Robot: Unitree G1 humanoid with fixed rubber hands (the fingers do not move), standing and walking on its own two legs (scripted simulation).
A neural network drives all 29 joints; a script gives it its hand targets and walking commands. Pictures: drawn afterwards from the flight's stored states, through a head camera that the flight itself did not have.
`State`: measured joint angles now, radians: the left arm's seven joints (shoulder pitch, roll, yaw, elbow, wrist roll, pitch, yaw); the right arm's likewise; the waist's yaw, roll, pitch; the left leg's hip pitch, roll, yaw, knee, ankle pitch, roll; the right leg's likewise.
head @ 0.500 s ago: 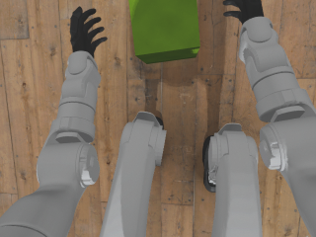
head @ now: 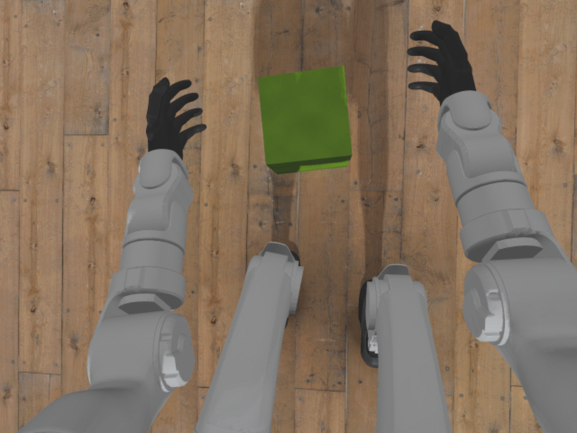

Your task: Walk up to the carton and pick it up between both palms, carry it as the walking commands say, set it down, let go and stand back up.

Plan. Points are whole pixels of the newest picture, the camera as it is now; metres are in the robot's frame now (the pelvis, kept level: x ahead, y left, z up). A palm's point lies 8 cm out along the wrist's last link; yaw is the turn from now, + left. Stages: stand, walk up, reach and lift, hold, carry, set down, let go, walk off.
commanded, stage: set down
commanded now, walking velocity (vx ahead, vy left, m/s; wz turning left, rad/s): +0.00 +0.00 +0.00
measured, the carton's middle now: (306, 126) +0.54 +0.10 -0.45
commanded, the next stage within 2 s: let go in 0.56 s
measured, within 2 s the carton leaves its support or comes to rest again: neither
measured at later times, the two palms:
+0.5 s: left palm (91, 115) +0.42 +0.25 +0.03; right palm (521, 39) +0.51 -0.11 +0.02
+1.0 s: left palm out of the picture +0.32 +0.26 +0.12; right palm out of the picture +0.38 -0.16 +0.10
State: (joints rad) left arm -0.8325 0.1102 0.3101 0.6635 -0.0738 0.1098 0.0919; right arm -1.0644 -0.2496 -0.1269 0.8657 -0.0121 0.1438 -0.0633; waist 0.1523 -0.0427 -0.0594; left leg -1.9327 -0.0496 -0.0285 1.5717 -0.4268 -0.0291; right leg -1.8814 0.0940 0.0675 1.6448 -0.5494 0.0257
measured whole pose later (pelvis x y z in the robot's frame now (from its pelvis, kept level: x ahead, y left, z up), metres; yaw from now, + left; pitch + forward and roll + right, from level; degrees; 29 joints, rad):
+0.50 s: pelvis +0.03 +0.00 +0.12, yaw +0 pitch +42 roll +1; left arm -0.71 0.07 0.37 0.71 0.02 0.06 0.02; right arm -0.91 -0.17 -0.22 0.89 -0.12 0.09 -0.03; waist 0.16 -0.04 -0.14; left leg -1.49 -0.04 -0.04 1.05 -0.30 -0.02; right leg -1.45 0.08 0.09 1.11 -0.40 0.02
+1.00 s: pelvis +0.08 +0.02 +0.21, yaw -1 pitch +24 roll -1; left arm -0.11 0.19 0.09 0.53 -0.01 0.01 -0.09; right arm -0.22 -0.11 -0.14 0.58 -0.10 0.03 -0.08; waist 0.10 0.02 -0.05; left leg -0.86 -0.05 -0.04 0.69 -0.24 0.02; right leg -0.80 0.04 0.10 0.70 -0.32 0.03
